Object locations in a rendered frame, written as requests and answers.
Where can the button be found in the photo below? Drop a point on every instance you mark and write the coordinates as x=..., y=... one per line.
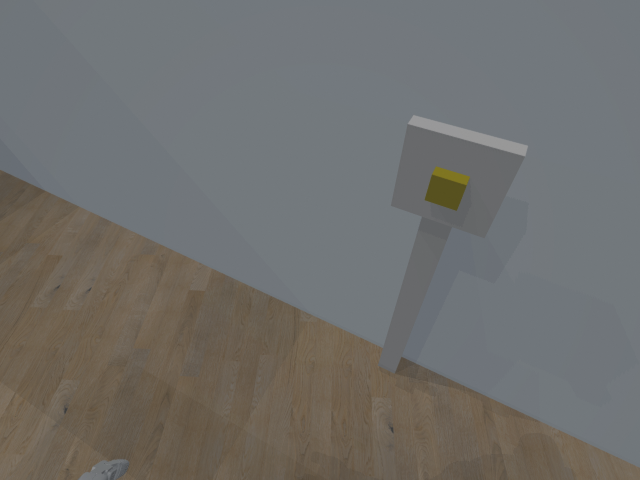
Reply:
x=446, y=188

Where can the panel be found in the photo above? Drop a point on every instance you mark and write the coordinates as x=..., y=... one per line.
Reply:
x=491, y=163

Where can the left robot hand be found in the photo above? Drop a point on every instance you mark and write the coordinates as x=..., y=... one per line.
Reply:
x=105, y=470

